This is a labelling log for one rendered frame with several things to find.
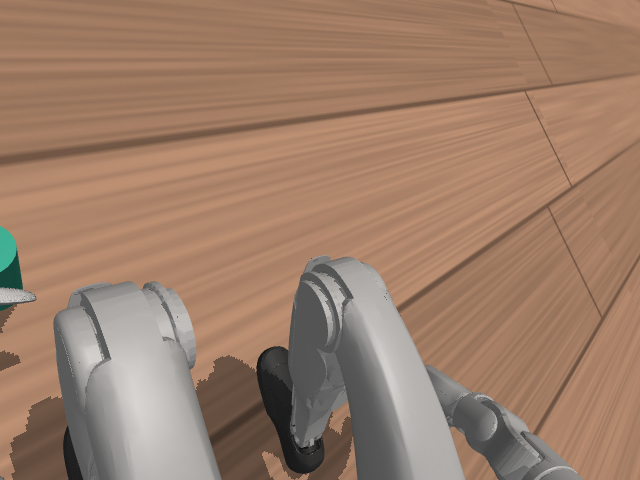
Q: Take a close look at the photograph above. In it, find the bottle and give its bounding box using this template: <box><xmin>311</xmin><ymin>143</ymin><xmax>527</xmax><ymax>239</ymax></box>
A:
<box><xmin>0</xmin><ymin>226</ymin><xmax>23</xmax><ymax>311</ymax></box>

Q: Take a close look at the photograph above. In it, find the left robot foot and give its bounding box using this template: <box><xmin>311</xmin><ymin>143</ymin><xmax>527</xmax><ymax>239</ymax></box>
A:
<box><xmin>63</xmin><ymin>426</ymin><xmax>83</xmax><ymax>480</ymax></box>

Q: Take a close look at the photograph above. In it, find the right robot hand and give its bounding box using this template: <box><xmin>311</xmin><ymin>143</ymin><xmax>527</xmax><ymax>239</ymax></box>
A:
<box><xmin>425</xmin><ymin>365</ymin><xmax>473</xmax><ymax>428</ymax></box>

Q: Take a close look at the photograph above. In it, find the left robot hand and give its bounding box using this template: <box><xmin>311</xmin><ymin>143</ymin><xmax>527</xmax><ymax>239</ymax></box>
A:
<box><xmin>0</xmin><ymin>287</ymin><xmax>36</xmax><ymax>305</ymax></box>

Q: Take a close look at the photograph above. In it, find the right robot foot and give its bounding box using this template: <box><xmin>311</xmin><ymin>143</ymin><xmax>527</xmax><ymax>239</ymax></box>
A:
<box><xmin>257</xmin><ymin>346</ymin><xmax>324</xmax><ymax>474</ymax></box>

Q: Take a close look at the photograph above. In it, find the right robot arm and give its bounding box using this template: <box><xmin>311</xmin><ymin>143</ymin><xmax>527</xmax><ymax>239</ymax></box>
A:
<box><xmin>452</xmin><ymin>392</ymin><xmax>583</xmax><ymax>480</ymax></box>

